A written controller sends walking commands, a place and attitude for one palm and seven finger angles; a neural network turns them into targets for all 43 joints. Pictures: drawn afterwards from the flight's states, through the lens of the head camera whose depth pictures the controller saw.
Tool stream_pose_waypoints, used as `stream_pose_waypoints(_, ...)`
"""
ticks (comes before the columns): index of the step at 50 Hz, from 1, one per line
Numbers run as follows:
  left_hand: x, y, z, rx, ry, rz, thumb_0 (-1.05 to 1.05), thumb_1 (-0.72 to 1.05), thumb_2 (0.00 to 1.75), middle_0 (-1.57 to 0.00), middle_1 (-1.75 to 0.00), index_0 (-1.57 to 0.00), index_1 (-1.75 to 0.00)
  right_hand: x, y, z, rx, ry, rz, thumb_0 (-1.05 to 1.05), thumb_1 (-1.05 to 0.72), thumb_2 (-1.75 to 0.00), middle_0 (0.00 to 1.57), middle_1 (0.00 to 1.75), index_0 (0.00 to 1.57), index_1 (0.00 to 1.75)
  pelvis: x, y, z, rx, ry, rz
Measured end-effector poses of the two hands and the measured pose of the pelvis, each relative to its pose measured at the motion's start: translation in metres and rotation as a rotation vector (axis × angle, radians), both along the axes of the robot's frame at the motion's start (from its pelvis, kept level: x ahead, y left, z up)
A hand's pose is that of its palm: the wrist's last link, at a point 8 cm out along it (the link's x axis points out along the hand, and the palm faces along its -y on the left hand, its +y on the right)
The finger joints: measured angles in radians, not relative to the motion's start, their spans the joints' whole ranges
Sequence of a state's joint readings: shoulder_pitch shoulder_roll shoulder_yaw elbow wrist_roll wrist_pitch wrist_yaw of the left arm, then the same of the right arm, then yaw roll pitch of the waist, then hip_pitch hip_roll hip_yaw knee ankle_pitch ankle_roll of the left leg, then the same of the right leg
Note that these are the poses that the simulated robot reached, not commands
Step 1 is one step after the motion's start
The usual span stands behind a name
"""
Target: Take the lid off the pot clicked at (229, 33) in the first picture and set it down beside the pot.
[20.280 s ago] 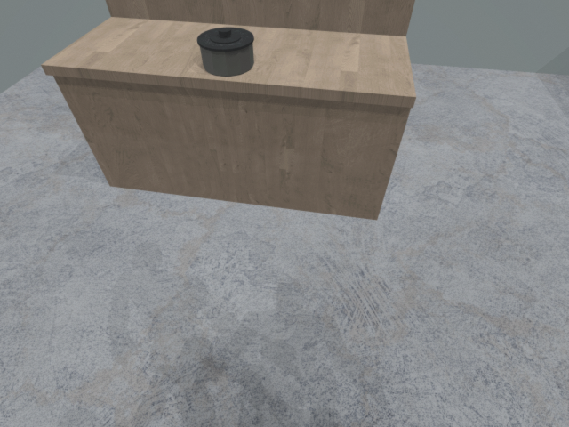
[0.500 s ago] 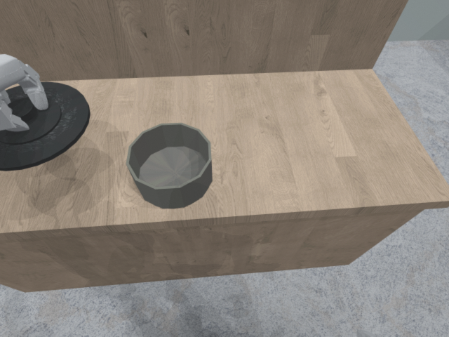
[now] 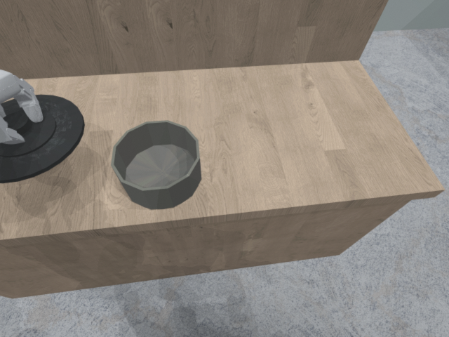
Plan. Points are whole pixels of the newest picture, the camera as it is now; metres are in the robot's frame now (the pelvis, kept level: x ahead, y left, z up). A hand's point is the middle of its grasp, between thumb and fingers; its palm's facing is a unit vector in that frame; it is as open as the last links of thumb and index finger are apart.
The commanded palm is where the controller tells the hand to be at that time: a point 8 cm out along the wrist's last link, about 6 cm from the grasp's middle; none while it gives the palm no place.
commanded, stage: lower the lid onto the table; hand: left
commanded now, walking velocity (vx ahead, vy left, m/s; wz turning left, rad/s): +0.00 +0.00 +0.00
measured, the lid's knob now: (15, 124) +0.46 +0.36 +0.10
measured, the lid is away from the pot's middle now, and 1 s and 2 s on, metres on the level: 0.22 0.24 0.23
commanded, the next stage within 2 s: none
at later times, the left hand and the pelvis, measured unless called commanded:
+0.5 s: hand (10, 142) +0.43 +0.36 +0.09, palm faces -0.43 -0.13 -0.89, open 7.3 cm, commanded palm +0.46 +0.37 +0.16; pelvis +0.00 +0.00 -0.01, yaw +0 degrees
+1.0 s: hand (16, 152) +0.43 +0.37 +0.06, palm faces -0.45 -0.13 -0.88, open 7.3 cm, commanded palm +0.46 +0.37 +0.12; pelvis +0.00 +0.02 -0.01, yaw -1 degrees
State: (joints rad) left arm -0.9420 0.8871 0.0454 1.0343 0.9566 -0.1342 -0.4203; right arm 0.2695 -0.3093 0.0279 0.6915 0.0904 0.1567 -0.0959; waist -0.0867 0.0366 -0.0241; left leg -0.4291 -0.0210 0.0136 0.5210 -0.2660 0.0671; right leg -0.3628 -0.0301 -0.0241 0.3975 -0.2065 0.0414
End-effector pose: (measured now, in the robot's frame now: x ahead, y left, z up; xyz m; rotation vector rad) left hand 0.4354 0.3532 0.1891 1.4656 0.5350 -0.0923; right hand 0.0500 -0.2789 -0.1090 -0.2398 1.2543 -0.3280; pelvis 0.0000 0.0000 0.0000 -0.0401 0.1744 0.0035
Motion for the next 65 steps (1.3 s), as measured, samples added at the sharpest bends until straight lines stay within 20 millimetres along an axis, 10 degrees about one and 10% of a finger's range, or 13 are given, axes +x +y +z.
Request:
stream_pose_waypoints(23, -0.003, 0.01, -0.036, -0.015, 0.056, 0.006, 0.0, 0.27, 0.65, -0.72, -0.95, -0.72, -0.97, 0.004, -0.001, -0.001, -0.02, 0.004, -0.007, 0.0, -0.9, -0.9, 0.2, 0.3, 0.2, 0.3, 0.001, -0.001, -0.005, -0.009, 0.032, -0.005)
stream_pose_waypoints(65, -0.004, 0.025, -0.086, -0.032, 0.077, -0.055, 0.0, 0.27, 0.65, -0.72, -0.95, -0.71, -0.97, -0.044, 0.021, -0.003, -0.063, 0.087, -0.057, 0.0, -0.9, -0.9, 0.21, 0.3, 0.2, 0.3, -0.008, 0.025, -0.015, -0.03, 0.078, -0.021)
